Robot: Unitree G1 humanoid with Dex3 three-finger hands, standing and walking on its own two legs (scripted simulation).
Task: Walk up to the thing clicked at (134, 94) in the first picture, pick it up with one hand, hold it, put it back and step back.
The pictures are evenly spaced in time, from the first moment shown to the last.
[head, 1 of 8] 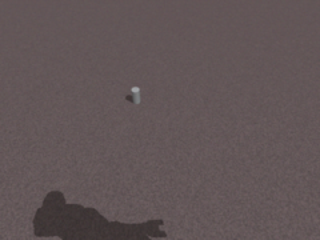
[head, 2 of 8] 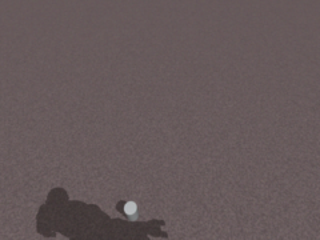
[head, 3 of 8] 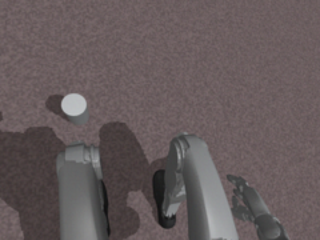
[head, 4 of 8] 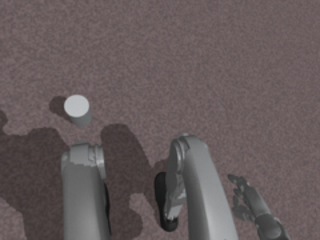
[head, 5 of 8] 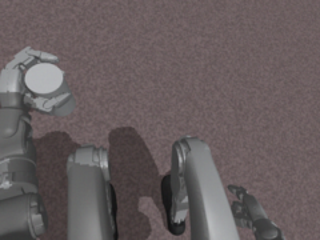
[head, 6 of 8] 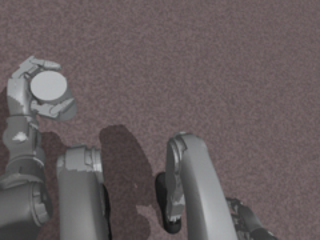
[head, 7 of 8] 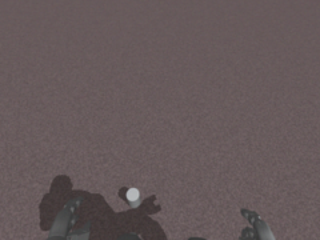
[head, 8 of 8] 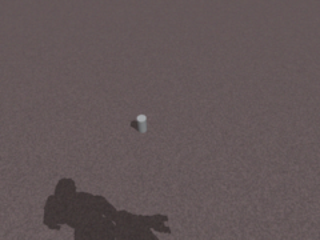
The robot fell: no
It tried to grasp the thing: yes
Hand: left
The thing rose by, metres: 0.67
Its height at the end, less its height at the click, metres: +0.00
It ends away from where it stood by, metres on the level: 0.01
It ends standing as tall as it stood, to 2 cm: yes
